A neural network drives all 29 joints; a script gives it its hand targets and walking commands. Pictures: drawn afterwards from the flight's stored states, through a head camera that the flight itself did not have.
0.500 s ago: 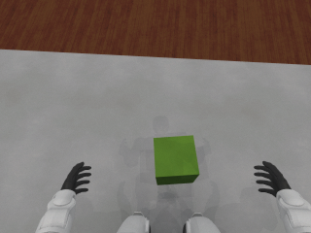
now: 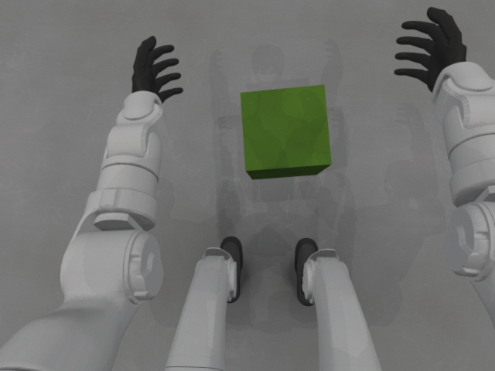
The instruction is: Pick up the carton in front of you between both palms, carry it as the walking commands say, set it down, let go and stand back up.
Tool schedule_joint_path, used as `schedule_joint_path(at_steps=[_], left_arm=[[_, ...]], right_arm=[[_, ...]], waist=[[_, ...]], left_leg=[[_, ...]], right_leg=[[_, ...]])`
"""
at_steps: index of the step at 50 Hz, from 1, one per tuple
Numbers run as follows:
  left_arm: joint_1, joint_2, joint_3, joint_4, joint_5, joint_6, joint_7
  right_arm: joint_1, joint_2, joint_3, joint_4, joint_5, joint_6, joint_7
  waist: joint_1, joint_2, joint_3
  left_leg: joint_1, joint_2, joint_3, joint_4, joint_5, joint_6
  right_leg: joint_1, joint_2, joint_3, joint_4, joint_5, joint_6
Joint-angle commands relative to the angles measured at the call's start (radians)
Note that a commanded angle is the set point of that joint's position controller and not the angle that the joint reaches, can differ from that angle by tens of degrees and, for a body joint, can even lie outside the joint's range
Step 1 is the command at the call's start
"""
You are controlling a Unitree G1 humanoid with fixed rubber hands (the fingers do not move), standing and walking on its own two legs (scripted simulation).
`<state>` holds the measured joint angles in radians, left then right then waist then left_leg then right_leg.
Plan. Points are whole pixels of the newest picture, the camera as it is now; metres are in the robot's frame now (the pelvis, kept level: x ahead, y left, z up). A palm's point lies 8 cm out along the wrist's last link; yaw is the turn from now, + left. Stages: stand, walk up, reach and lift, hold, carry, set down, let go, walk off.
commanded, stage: reach and lift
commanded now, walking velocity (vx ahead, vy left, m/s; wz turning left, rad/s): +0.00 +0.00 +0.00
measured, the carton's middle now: (283, 138) +0.53 -0.03 -0.53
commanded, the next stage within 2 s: none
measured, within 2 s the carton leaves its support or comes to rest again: leaves its support in 1.86 s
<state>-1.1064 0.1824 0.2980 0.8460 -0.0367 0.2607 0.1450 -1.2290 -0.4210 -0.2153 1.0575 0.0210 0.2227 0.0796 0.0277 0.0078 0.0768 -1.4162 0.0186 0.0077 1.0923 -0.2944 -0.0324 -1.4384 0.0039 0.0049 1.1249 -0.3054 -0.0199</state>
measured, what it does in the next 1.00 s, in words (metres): lowers itself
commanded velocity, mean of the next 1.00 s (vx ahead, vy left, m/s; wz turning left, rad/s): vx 0.00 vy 0.00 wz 0.00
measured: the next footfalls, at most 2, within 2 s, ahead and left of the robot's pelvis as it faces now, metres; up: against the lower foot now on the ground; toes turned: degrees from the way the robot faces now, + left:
none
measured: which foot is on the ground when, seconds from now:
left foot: down 0.00-1.00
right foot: down 0.00-1.00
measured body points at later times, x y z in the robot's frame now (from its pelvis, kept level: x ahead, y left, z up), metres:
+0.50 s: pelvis +0.02 +0.01 -0.10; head +0.37 -0.01 +0.18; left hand +0.54 +0.17 -0.27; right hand +0.55 -0.22 -0.27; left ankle +0.10 +0.14 -0.62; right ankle +0.10 -0.10 -0.62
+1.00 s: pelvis -0.03 +0.01 -0.27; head +0.36 -0.01 -0.05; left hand +0.53 +0.17 -0.46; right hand +0.55 -0.21 -0.46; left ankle +0.10 +0.14 -0.62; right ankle +0.09 -0.10 -0.62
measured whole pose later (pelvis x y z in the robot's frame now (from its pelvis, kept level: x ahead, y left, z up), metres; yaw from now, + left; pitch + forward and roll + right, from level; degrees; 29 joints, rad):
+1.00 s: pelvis -0.03 +0.01 -0.27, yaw +2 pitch +38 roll +4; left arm -1.50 0.26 0.18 1.10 -0.19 0.09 0.18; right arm -1.61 -0.52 -0.02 1.27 0.20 0.07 -0.02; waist 0.01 0.04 0.39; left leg -2.25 -0.04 0.00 2.11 -0.53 -0.06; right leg -2.28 0.01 0.05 2.15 -0.53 0.00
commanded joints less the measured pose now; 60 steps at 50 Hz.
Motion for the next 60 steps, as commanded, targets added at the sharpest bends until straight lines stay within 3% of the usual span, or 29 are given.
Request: schedule_joint_path(at_steps=[1,8,15,20,24,27,33,37,41,46,50,55,60], left_arm=[[-0.307,0.104,0.057,-0.081,0.033,-0.03,0.003],[-0.271,0.056,0.121,-0.131,0.109,-0.091,-0.023],[-0.15,-0.009,0.164,-0.091,0.153,-0.172,-0.043],[-0.152,-0.012,0.115,-0.089,0.119,-0.197,-0.03],[-0.195,0.029,0.043,-0.104,0.05,-0.198,0.003],[-0.245,0.063,-0.019,-0.12,-0.015,-0.189,0.03],[-0.381,0.112,-0.1,-0.127,-0.122,-0.147,0.07],[-0.48,0.129,-0.111,-0.049,-0.149,-0.128,0.071],[-0.552,0.147,-0.102,0.058,-0.144,-0.139,0.059],[-0.612,0.178,-0.095,0.159,-0.14,-0.175,0.039],[-0.665,0.214,-0.118,0.164,-0.175,-0.205,0.038],[-0.646,0.202,-0.166,0.126,-0.208,-0.23,0.046],[-0.568,0.162,-0.198,0.127,-0.244,-0.23,0.046]], right_arm=[[-0.364,-0.147,-0.043,-0.055,-0.035,-0.029,0.001],[-0.347,-0.076,-0.108,-0.097,-0.113,-0.077,-0.006],[-0.217,0.024,-0.169,-0.094,-0.158,-0.141,-0.019],[-0.172,-0.001,-0.175,-0.093,-0.145,-0.161,-0.042],[-0.23,-0.076,-0.089,-0.125,-0.04,-0.179,-0.062],[-0.295,-0.131,-0.011,-0.148,0.046,-0.178,-0.073],[-0.431,-0.209,0.088,-0.134,0.147,-0.145,-0.089],[-0.511,-0.223,0.116,-0.037,0.161,-0.125,-0.09],[-0.566,-0.229,0.132,0.066,0.161,-0.133,-0.09],[-0.632,-0.228,0.161,0.13,0.168,-0.161,-0.092],[-0.7,-0.24,0.208,0.109,0.201,-0.182,-0.106],[-0.674,-0.231,0.226,0.055,0.234,-0.2,-0.122],[-0.6,-0.196,0.218,0.049,0.215,-0.197,-0.134]], waist=[[0.003,-0.083,-0.992],[0.002,-0.099,-1.125],[-0.013,-0.102,-1.044],[-0.053,-0.05,-1.061],[-0.037,-0.03,-1.178],[-0.028,-0.047,-1.271],[-0.033,-0.088,-1.295],[-0.037,-0.083,-1.145],[-0.038,-0.062,-0.996],[-0.026,-0.057,-0.895],[-0.022,-0.074,-0.972],[-0.035,-0.043,-1.05],[-0.061,-0.07,-1.068]], left_leg=[[0.358,-0.083,0.063,-0.065,0.003,-0.025],[0.282,-0.103,0.07,-0.047,0.201,-0.019],[-0.034,-0.108,0.051,0.104,0.284,-0.022],[-0.157,-0.114,0.045,0.282,0.28,-0.046],[-0.049,-0.11,0.036,0.446,0.328,-0.045],[-0.01,-0.107,0.04,0.55,0.325,-0.039],[-0.032,-0.097,0.058,0.684,0.158,-0.036],[-0.112,-0.081,0.067,0.74,0.001,-0.031],[-0.179,-0.072,0.067,0.798,-0.075,-0.027],[-0.246,-0.068,0.063,0.872,-0.065,-0.028],[-0.243,-0.066,0.069,0.93,0.005,-0.028],[-0.225,-0.075,0.079,0.983,0.1,-0.027],[-0.275,-0.088,0.085,0.982,0.107,-0.033]], right_leg=[[0.507,0.041,-0.004,-0.13,0.045,0.044],[0.608,0.054,0.018,-0.081,0.361,0.047],[0.43,0.04,0.057,0.098,0.564,0.047],[0.226,0.043,0.043,0.266,0.51,0.051],[0.058,0.051,0.008,0.405,0.424,0.054],[0.013,0.046,-0.01,0.507,0.382,0.057],[-0.045,0.028,-0.035,0.646,0.191,0.051],[-0.145,0.008,-0.031,0.693,0.023,0.047],[-0.228,-0.007,-0.016,0.74,-0.066,0.042],[-0.249,-0.015,0.007,0.811,-0.051,0.037],[-0.155,-0.019,0.018,0.871,0.044,0.037],[-0.084,-0.009,0.026,0.916,0.168,0.031],[-0.018,0.002,0.019,0.918,0.22,0.03]])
